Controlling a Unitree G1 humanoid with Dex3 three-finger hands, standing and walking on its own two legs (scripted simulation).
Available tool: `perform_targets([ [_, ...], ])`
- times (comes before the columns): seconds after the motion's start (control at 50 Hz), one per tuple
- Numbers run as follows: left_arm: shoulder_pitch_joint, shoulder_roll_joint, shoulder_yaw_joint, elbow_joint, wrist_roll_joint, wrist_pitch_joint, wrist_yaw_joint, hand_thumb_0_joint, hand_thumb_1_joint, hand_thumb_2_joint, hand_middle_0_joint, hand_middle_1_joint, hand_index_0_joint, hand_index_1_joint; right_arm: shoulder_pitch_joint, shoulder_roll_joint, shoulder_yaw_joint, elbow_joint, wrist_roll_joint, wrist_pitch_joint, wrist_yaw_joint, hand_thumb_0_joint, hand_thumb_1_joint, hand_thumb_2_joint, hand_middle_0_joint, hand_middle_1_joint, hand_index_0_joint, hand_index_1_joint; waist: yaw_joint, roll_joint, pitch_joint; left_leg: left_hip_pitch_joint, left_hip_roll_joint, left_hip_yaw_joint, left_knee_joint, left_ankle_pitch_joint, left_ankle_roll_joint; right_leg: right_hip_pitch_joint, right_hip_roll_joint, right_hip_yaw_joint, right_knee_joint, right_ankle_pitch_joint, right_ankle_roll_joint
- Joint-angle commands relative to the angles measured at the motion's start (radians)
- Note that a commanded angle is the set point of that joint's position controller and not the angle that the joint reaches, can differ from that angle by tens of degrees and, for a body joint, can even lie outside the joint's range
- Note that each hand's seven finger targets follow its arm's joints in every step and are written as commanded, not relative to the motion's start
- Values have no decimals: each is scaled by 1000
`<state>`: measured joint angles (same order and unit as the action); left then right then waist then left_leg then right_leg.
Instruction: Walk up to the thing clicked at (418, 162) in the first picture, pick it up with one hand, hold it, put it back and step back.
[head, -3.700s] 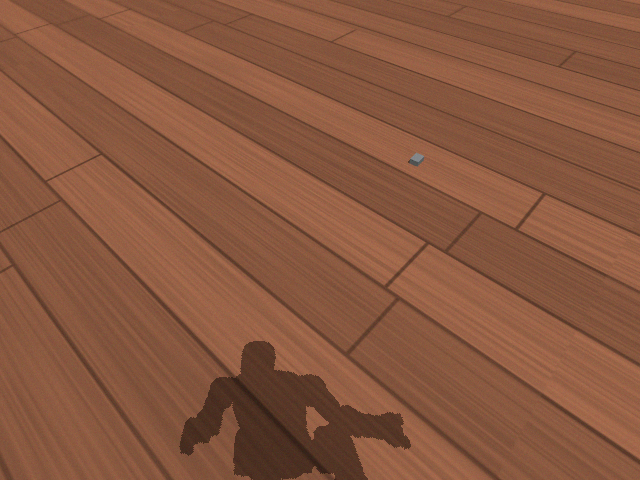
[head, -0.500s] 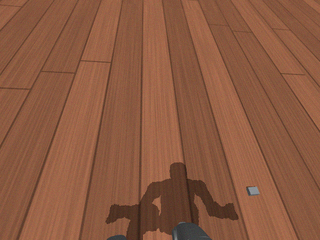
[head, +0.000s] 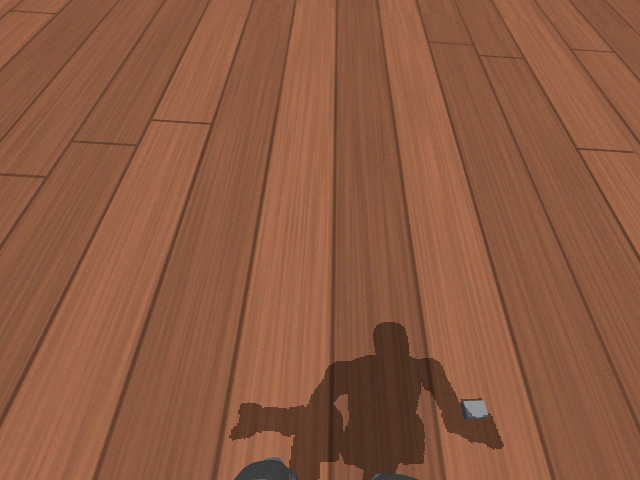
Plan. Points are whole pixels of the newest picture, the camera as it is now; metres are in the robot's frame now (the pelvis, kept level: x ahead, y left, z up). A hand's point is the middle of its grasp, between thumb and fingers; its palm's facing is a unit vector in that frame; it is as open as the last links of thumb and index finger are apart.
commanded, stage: walk up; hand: left
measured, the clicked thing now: (474, 410) +0.40 -0.46 -0.73
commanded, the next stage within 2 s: none
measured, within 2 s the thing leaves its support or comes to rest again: neither
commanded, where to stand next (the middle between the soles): +0.10 -0.75 m, yaw +5 degrees
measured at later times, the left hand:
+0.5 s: hand out of the picture +0.13 +0.04 -0.14, palm faces -0.09 -0.93 -0.35, open 7.4 cm
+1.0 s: hand (443, 471) +0.16 -0.15 -0.16, palm faces -0.09 -0.91 -0.39, open 7.4 cm
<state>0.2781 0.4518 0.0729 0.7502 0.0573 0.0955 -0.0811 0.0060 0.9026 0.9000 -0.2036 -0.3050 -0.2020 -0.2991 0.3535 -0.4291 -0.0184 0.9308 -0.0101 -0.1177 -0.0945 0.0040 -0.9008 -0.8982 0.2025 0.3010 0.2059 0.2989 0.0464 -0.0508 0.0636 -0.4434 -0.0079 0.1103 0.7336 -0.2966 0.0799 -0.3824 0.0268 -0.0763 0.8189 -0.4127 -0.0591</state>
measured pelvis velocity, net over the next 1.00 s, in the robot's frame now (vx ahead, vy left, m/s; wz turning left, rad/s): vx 0.01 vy -0.45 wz -0.04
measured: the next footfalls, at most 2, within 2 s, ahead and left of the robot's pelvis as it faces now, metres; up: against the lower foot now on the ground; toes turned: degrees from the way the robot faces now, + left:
right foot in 0.36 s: +0.10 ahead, -0.37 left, +0.00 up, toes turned -3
left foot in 0.60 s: +0.11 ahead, -0.19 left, +0.00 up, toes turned +4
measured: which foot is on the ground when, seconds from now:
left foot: down 0.00-0.36, up 0.38-0.58, down 0.60-1.00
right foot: up 0.00-0.34, down 0.36-0.62, up 0.64-0.96, down 0.98-1.00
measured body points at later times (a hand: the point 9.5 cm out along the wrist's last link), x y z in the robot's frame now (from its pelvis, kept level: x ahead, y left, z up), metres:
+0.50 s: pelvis +0.01 -0.23 -0.01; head +0.04 -0.22 +0.44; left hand +0.13 +0.09 -0.12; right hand +0.03 -0.62 -0.08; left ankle +0.06 -0.09 -0.67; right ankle +0.06 -0.37 -0.71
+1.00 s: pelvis +0.01 -0.45 -0.03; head +0.05 -0.42 +0.42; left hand +0.17 -0.11 -0.13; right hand +0.02 -0.85 -0.07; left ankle +0.07 -0.20 -0.70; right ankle +0.07 -0.63 -0.71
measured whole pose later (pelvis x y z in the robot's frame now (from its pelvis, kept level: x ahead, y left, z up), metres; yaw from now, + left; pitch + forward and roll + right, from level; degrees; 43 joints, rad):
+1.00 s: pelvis +0.01 -0.45 -0.03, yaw -2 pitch -2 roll -1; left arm 0.15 0.53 0.13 0.73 0.06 0.10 -0.10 0.01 0.91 0.90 -0.20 -0.30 -0.20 -0.30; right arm 0.39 -0.55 -0.08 0.88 -0.04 -0.07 -0.11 0.00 -0.89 -0.90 0.21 0.30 0.21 0.30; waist -0.01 -0.07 0.13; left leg -0.50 0.26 -0.08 0.94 -0.42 0.01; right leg -0.51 -0.06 0.05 0.93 -0.40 0.04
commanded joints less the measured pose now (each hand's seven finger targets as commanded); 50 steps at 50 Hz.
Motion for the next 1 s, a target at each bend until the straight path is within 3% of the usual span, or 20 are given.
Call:
perform_targets([
  [0.0,-48,253,67,-117,3,-11,29,0,900,900,-200,-300,-200,-300,154,-443,-136,-47,25,1,-51,0,-900,-900,200,300,200,300,-86,21,-114,384,511,-764,-377,72,133,-383,-45,293,381,-116,38],
  [0.06,-57,245,82,-98,-12,-19,19,0,900,900,-200,-300,-200,-300,107,-363,-118,-58,19,2,-46,0,-900,-900,200,300,200,300,-48,91,-51,236,364,-413,-294,135,130,-314,-65,308,390,1,43],
  [0.24,-135,223,97,-119,-11,-4,-33,0,900,900,-200,-300,-200,-300,65,-443,-151,-95,-24,9,-22,0,-900,-900,200,300,200,300,-72,264,-27,-7,320,-254,-240,-185,147,-165,-116,115,173,-53,75],
  [0.28,-44,216,106,-88,-9,-7,-32,0,900,900,-200,-300,-200,-300,-16,-458,-152,-98,-20,18,-20,0,-900,-900,200,300,200,300,0,298,-67,-102,312,-206,-182,-180,104,14,-101,66,42,0,48],
  [0.32,131,240,135,-9,6,-14,-18,0,900,900,-200,-300,-200,-300,-18,-361,-113,-81,-30,39,-23,0,-900,-900,200,300,200,300,100,42,-130,-257,183,-37,161,-190,36,269,-22,31,-141,9,35],
  [0.34,180,313,145,-9,29,-26,-8,0,900,900,-200,-300,-200,-300,3,-251,-72,-88,-17,50,-21,0,-900,-900,200,300,200,300,144,-262,-81,-450,82,43,473,-294,-1,245,-155,281,-333,-178,-10],
  [0.36,13,396,140,-73,10,-37,5,0,900,900,-200,-300,-200,-300,-71,-267,-87,-124,1,53,-40,0,-900,-900,200,300,200,300,82,-313,-29,-465,11,-75,535,-352,-16,89,-314,713,-580,-244,-129],
  [0.38,-82,405,141,-98,-11,-42,12,0,900,900,-200,-300,-200,-300,-92,-303,-98,-102,5,50,-48,0,-900,-900,200,300,200,300,30,-216,8,-393,71,-154,560,-303,-17,21,-338,772,-632,-331,-154],
  [0.42,-123,339,123,-83,-6,-39,22,0,900,900,-200,-300,-200,-300,25,-326,-95,-5,19,42,-34,0,-900,-900,200,300,200,300,-26,-158,-3,-310,102,-113,480,-218,-22,35,-267,509,-463,-238,-184],
  [0.54,-220,221,69,-129,5,-21,14,0,900,900,-200,-300,-200,-300,287,-264,-95,77,22,18,-21,0,-900,-900,200,300,200,300,-112,-161,-27,198,42,-53,-56,12,-5,-118,-186,255,-249,152,-185],
  [0.56,-201,170,48,-135,0,-18,16,0,900,900,-200,-300,-200,-300,319,-288,-105,72,7,8,-27,0,-900,-900,200,300,200,300,-129,-74,-42,306,76,-154,-175,44,-18,-191,-148,203,-96,170,-130],
  [0.58,-175,112,30,-152,-9,-22,16,0,900,900,-200,-300,-200,-300,307,-380,-130,35,-22,-1,-39,0,-900,-900,200,300,200,300,-132,137,-35,371,287,-527,-344,-26,12,-329,-53,145,119,107,-40],
  [0.6,-112,131,35,-142,-5,-13,24,0,900,900,-200,-300,-200,-300,223,-446,-144,-25,-22,-3,-52,0,-900,-900,200,300,200,300,-76,115,-28,373,476,-787,-375,80,76,-421,-8,208,260,-80,16],
  [0.62,-90,226,60,-123,2,-7,33,0,900,900,-200,-300,-200,-300,195,-475,-150,-33,11,-3,-52,0,-900,-900,200,300,200,300,-80,55,-60,356,536,-811,-349,162,126,-416,-33,287,335,-138,30],
  [0.7,-110,239,86,-107,-9,-12,23,0,900,900,-200,-300,-200,-300,136,-371,-131,-55,7,4,-47,0,-900,-900,200,300,200,300,-45,128,-32,213,351,-407,-247,214,131,-322,-51,302,421,1,37],
  [0.86,-188,217,92,-138,-10,-5,-15,0,900,900,-200,-300,-200,-300,110,-425,-156,-104,-25,11,-36,0,-900,-900,200,300,200,300,-78,240,-38,58,323,-290,-180,9,153,-222,-115,141,226,-87,72],
  [0.9,-112,218,102,-112,-11,-6,-17,0,900,900,-200,-300,-200,-300,32,-452,-159,-114,-26,20,-31,0,-900,-900,200,300,200,300,-25,305,-63,-50,317,-255,-153,-69,123,-70,-102,83,118,-49,56],
  [0.94,20,214,121,-41,-2,-11,-9,0,900,900,-200,-300,-200,-300,7,-388,-132,-95,-31,38,-27,0,-900,-900,200,300,200,300,54,155,-107,-192,201,-113,50,-103,49,173,-22,19,-79,15,43],
  [0.96,112,250,134,-18,18,-19,-2,0,900,900,-200,-300,-200,-300,35,-307,-103,-89,-32,49,-27,0,-900,-900,200,300,200,300,110,-48,-122,-314,136,-20,310,-179,17,252,-30,64,-161,-57,19],
  [0.98,69,371,147,-62,22,-34,7,0,900,900,-200,-300,-200,-300,9,-235,-80,-133,-1,53,-31,0,-900,-900,200,300,200,300,103,-315,-72,-472,-11,-40,497,-381,-21,125,-295,624,-460,-192,-79],
])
